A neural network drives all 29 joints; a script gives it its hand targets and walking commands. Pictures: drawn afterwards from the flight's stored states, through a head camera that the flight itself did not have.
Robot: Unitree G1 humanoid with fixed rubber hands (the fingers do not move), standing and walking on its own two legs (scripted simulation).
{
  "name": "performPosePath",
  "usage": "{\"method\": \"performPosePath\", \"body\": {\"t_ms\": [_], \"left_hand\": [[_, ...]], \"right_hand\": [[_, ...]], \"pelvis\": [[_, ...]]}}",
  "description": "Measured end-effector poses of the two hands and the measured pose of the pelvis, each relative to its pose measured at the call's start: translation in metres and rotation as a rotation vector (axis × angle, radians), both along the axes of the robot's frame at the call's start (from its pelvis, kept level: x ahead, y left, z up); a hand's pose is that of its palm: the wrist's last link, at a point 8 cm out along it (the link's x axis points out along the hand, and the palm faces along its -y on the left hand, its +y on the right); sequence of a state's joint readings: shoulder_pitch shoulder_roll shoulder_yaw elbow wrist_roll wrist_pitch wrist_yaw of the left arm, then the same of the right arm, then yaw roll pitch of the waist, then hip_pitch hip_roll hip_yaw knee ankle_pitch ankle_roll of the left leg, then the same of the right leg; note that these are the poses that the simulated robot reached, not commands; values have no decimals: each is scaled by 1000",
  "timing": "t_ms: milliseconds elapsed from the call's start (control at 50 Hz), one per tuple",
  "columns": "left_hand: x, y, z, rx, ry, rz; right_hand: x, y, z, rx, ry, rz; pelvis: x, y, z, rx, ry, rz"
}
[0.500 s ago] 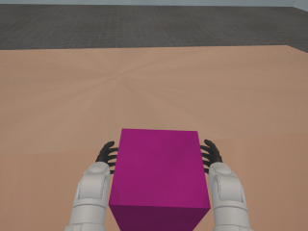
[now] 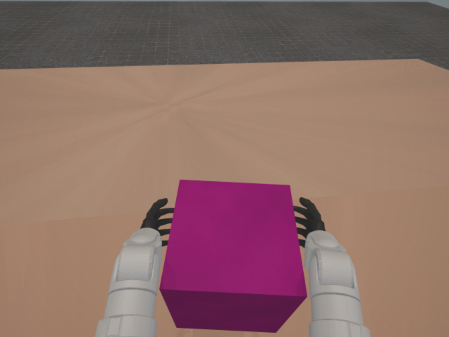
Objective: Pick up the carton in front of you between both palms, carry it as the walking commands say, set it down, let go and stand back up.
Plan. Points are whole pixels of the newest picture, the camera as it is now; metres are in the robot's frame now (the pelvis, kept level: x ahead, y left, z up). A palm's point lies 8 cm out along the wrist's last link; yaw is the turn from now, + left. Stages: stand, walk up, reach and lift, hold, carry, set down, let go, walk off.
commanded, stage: hold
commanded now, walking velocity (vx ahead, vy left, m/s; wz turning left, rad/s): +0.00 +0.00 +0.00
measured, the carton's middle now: (230, 260) +0.29 +0.00 -0.02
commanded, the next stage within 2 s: carry in 0.52 s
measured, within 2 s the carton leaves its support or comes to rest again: neither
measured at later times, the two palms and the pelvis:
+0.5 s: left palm (151, 239) +0.29 +0.15 +0.04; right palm (314, 239) +0.29 -0.15 +0.05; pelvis +0.01 +0.00 +0.00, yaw +1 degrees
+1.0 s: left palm (167, 184) +0.40 +0.13 +0.07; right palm (313, 190) +0.39 -0.17 +0.08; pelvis +0.15 +0.00 -0.01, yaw +0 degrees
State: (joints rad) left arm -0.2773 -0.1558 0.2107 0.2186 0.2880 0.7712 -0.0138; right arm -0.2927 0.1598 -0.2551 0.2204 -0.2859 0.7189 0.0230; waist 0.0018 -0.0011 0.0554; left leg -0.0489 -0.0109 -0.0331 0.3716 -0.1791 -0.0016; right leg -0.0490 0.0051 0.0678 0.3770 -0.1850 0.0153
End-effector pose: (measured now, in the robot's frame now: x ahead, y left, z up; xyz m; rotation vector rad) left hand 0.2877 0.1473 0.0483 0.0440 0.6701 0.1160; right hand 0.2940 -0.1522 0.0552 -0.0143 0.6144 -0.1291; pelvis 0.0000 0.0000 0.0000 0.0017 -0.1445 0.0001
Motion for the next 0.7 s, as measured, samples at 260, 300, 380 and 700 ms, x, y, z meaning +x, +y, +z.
{"method": "performPosePath", "body": {"t_ms": [260, 300, 380, 700], "left_hand": [[-2, 3, -3, -8, 2, 17], [-1, 2, -5, -1, 11, 10], [-1, 1, -5, 14, 18, 4], [20, -1, 9, -18, -39, 21]], "right_hand": [[6, 4, 3, -14, 2, 23], [6, 3, 1, -7, 11, 18], [5, 1, -3, -1, 18, 17], [23, 0, 12, 17, -39, -10]], "pelvis": [[7, -3, 0, -2, -2, 10], [8, -3, 1, -2, 0, 7], [8, -3, 1, -2, 4, 5], [32, -2, -6, -6, 154, -1]]}}
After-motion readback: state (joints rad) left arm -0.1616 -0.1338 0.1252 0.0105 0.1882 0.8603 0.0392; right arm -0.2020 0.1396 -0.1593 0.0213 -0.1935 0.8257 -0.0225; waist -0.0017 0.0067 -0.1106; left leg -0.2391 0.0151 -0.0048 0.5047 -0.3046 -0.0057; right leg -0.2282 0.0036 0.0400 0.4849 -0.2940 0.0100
